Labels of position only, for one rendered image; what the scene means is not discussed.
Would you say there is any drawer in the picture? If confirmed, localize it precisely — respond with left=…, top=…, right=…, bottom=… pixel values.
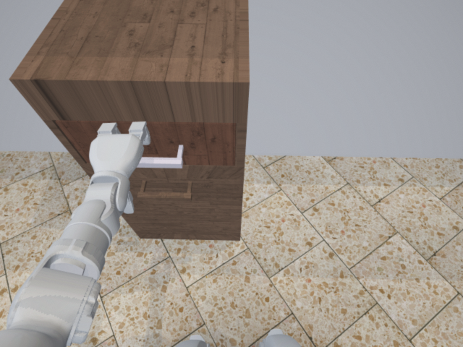
left=55, top=120, right=236, bottom=166

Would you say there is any robot left forearm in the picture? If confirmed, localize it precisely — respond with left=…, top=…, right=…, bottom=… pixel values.
left=7, top=171, right=130, bottom=329

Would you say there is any cabinet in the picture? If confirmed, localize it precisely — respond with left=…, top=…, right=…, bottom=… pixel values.
left=9, top=0, right=250, bottom=241

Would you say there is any robot left upper arm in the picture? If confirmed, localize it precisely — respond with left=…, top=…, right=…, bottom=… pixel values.
left=0, top=267, right=101, bottom=347

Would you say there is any left robot hand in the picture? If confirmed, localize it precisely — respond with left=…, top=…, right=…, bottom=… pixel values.
left=89, top=121, right=150, bottom=214

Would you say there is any robot shin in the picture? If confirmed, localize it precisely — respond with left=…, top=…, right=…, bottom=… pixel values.
left=190, top=335, right=205, bottom=342
left=266, top=329, right=283, bottom=338

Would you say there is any robot right shin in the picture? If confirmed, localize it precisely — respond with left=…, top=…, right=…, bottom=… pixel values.
left=266, top=329, right=283, bottom=338

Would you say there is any robot left shin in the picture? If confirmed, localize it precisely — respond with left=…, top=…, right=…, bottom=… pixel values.
left=190, top=335, right=205, bottom=342

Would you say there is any handle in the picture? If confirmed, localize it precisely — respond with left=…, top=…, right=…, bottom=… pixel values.
left=137, top=145, right=184, bottom=168
left=137, top=192, right=192, bottom=201

